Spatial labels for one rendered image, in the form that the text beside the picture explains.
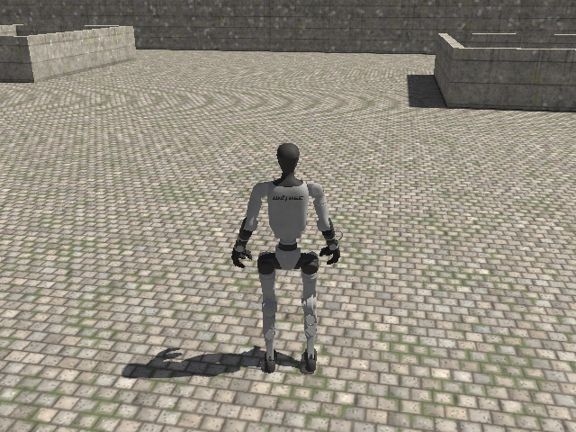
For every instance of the left robot hand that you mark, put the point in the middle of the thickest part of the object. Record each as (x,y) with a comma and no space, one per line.
(236,255)

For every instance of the robot right upper arm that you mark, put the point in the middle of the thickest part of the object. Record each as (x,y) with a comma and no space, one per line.
(320,203)

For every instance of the robot left upper arm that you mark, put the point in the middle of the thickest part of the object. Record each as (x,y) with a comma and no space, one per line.
(259,191)

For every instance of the left robot thigh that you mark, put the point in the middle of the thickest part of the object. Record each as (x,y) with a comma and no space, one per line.
(266,270)

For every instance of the robot left forearm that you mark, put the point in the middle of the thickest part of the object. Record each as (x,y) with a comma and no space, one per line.
(243,238)

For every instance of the robot thigh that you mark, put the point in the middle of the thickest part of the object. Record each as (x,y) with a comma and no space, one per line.
(309,274)
(266,270)

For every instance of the robot right forearm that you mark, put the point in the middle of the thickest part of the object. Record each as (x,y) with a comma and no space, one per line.
(330,237)

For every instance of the right robot hand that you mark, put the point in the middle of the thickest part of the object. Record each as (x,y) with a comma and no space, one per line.
(326,251)

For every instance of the right robot thigh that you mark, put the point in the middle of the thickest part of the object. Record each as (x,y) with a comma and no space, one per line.
(309,274)

